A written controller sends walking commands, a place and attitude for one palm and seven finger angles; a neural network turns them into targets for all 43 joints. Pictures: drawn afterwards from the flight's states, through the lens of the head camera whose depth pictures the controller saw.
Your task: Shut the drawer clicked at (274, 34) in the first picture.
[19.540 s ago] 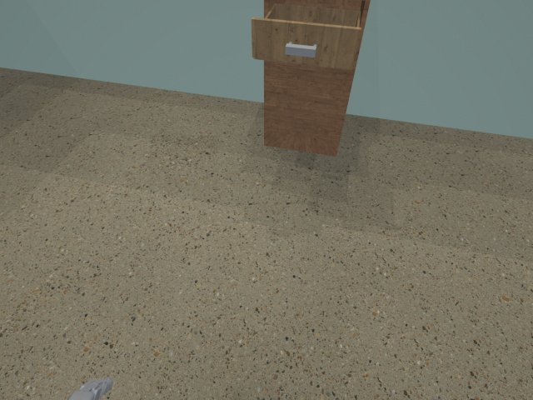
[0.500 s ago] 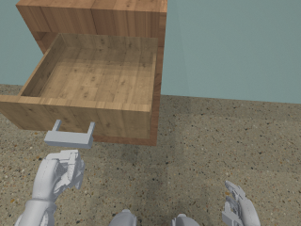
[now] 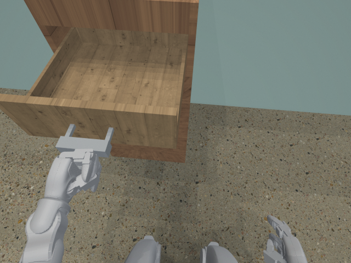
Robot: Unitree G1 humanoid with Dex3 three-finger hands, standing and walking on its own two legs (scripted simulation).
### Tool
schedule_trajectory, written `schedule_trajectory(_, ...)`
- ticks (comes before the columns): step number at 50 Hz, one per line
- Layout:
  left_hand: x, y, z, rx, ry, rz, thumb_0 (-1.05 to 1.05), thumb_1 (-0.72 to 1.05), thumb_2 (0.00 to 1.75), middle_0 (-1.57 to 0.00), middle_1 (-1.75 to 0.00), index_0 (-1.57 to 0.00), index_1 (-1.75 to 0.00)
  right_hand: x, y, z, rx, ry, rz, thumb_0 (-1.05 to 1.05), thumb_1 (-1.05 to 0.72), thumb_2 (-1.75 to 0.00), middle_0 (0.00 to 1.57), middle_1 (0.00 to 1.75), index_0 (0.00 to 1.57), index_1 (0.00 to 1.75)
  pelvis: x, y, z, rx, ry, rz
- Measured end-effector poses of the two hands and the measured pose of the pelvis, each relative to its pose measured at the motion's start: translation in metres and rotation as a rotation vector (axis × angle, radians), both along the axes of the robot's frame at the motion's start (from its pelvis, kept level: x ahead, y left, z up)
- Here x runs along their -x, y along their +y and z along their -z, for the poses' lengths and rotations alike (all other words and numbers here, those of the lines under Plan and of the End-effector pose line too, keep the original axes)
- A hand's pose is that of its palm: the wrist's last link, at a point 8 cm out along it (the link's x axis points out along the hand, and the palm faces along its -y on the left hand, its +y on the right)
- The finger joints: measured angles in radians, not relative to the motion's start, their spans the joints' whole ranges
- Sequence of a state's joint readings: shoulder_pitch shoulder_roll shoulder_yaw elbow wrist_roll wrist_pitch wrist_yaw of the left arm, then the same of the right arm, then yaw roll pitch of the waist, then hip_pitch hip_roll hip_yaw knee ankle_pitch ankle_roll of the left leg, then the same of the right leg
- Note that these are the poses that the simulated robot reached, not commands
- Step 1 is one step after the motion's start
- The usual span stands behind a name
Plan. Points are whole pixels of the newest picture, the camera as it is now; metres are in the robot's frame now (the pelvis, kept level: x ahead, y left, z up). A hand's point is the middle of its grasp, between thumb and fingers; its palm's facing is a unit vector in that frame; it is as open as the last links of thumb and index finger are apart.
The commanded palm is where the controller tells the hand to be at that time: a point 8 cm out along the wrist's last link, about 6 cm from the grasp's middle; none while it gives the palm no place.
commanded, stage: push the drawer shut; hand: left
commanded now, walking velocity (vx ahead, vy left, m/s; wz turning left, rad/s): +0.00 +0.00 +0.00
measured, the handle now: (88, 138) +0.37 +0.22 +0.05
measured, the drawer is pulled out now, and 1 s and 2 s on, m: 0.27 0.13 0.02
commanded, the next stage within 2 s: none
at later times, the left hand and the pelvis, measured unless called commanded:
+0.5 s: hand (102, 143) +0.36 +0.19 +0.05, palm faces -0.10 -0.99 -0.05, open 3.0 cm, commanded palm +0.36 +0.24 +0.05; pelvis -0.01 +0.02 +0.00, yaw -1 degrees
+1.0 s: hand (113, 119) +0.43 +0.18 +0.04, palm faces -0.07 -1.00 -0.05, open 2.9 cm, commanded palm +0.43 +0.23 +0.05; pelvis +0.00 +0.02 +0.00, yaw -2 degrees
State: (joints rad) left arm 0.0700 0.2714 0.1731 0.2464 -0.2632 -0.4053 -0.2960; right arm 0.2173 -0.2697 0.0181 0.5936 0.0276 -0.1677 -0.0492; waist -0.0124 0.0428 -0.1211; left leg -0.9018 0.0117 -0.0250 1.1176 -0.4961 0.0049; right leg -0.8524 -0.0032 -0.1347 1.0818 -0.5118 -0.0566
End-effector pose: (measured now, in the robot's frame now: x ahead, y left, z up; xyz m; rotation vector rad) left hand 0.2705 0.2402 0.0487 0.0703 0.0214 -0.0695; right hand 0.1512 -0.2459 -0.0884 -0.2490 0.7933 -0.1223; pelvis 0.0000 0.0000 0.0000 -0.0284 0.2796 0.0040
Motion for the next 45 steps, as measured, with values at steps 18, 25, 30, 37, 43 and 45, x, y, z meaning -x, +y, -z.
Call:
schedule_trajectory(18,-0.056,0.004,-0.001,0.013,0.0,0.029,-0.01,0.74,0.93,-1.4,-1.6,-1.4,-1.6,0.037,0.008,-0.001,0.018,0.068,0.04,0.01,-0.9,-0.9,0.2,0.3,0.2,0.3,0.014,0.011,-0.002,0.008,-0.002,0.008)
schedule_trajectory(25,-0.078,0.003,0.0,0.02,0.001,0.028,-0.01,0.74,0.92,-1.4,-1.6,-1.4,-1.6,0.054,0.009,0.002,0.024,0.137,0.059,0.01,-0.9,-0.9,0.2,0.3,0.2,0.3,0.011,0.018,-0.003,0.008,0.011,0.014)
schedule_trajectory(30,-0.093,0.002,0.001,0.022,-0.001,0.025,-0.02,0.73,0.91,-1.4,-1.6,-1.4,-1.6,0.062,0.011,0.004,0.023,0.181,0.074,0.01,-0.9,-0.9,0.2,0.3,0.2,0.3,0.008,0.021,-0.004,0.009,0.02,0.017)
schedule_trajectory(37,-0.111,-0.002,0.002,0.022,-0.001,0.017,-0.04,0.75,0.93,-1.4,-1.6,-1.4,-1.6,0.07,0.013,0.009,0.016,0.24,0.081,0.01,-0.9,-0.9,0.2,0.3,0.2,0.3,0.005,0.024,-0.004,0.008,0.035,0.019)
schedule_trajectory(43,-0.129,-0.006,0.002,0.02,0.0,0.006,-0.04,0.77,0.94,-1.4,-1.6,-1.4,-1.6,0.074,0.013,0.013,0.01,0.279,0.091,0.01,-0.9,-0.9,0.2,0.3,0.2,0.3,0.002,0.023,-0.003,0.007,0.048,0.021)
schedule_trajectory(45,-0.134,-0.007,0.002,0.019,0.0,0.003,-0.04,0.78,0.94,-1.4,-1.6,-1.4,-1.6,0.075,0.013,0.014,0.007,0.288,0.096,0.01,-0.9,-0.9,0.2,0.3,0.2,0.3,0.001,0.023,-0.003,0.006,0.051,0.023)
